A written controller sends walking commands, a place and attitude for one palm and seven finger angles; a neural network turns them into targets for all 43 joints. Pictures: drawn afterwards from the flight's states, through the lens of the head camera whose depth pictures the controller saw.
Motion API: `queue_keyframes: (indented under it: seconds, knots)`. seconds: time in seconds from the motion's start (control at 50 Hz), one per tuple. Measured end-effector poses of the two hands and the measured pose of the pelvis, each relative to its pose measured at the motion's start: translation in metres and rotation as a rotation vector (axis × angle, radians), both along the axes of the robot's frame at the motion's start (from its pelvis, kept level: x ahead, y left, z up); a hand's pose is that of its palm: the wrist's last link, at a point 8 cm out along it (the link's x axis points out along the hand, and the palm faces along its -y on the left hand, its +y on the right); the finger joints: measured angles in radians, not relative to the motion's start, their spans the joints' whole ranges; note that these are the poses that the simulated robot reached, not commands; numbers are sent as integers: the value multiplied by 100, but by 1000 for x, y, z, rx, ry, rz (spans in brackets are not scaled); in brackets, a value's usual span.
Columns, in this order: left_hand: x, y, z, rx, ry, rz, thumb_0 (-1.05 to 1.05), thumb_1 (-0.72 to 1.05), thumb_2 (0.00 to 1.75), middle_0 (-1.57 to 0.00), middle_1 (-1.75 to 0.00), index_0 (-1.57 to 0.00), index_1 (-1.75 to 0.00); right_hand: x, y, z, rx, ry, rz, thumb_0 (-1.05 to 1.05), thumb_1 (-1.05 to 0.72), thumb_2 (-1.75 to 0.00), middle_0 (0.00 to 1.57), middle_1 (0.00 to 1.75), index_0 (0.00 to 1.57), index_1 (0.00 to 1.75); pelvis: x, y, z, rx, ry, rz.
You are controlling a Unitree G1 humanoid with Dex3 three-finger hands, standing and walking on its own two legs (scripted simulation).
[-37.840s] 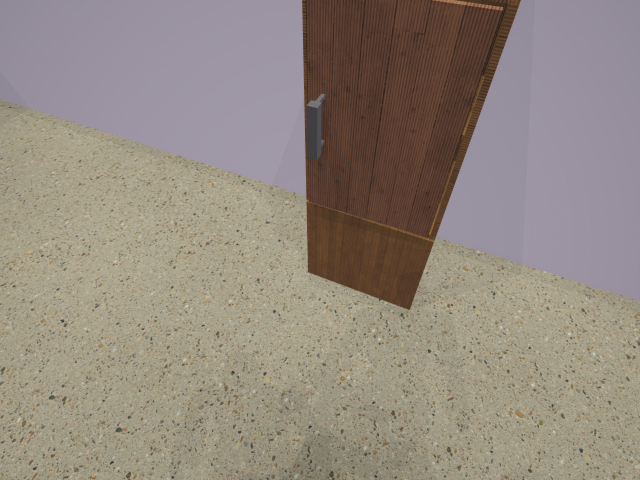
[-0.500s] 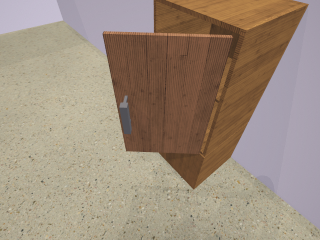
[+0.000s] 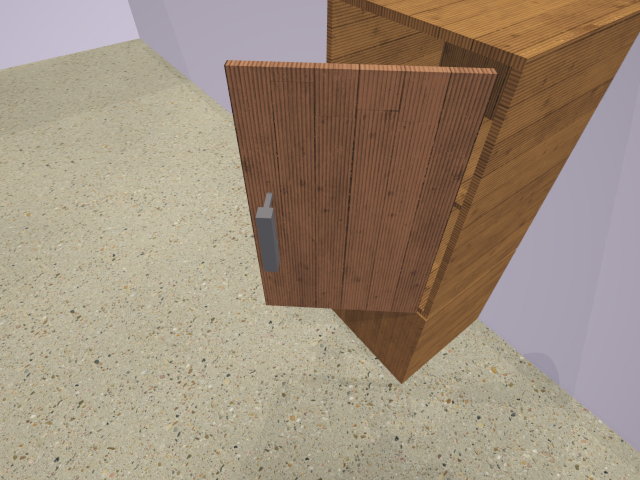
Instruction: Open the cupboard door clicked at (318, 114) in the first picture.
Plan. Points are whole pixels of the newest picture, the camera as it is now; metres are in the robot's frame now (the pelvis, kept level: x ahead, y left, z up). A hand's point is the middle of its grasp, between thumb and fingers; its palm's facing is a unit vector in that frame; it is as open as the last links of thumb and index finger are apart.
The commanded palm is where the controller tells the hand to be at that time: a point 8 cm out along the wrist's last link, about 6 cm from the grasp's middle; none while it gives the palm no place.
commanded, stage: look again from close up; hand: left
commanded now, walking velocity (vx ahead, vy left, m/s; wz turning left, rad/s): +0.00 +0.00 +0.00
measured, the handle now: (270, 232) +0.55 +0.12 -0.04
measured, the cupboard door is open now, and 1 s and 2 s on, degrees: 49 49 49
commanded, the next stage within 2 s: shuffle to correct the standing spot in 0.20 s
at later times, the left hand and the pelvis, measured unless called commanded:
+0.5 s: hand out of the picture +0.01 +0.19 -0.18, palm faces -0.03 -0.98 -0.19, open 7.4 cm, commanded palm none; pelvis +0.00 +0.01 +0.00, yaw -2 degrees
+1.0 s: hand out of the picture -0.01 +0.09 -0.18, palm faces +0.02 -0.99 -0.11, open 7.4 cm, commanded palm none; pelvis +0.00 -0.06 +0.00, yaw -1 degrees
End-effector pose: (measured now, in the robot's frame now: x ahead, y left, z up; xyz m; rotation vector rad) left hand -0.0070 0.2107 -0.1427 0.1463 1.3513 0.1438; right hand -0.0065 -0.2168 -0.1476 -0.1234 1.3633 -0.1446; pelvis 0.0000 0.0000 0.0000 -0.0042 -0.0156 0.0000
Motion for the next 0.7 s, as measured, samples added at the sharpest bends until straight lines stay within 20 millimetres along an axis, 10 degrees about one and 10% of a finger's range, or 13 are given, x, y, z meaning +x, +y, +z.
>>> queue_keyframes:
  seconds: [0.42, 0.7]
  knots:
    - [19, 28, -2, 8, 21, -28, 0, 90, 90, -19, -30, -20, -30, 44, -3, 15, -57, -63, 26, 1, -91, -90, 20, 30, 20, 30, 9, 10, 4, 6, 8, -17]
    - [4, -6, 2, 10, 60, -49, 0, 91, 90, -19, -30, -20, -30, 0, -50, 7, -71, -4, -47, 0, -90, -90, 20, 30, 20, 30, -16, -29, 0, 1, 32, -59]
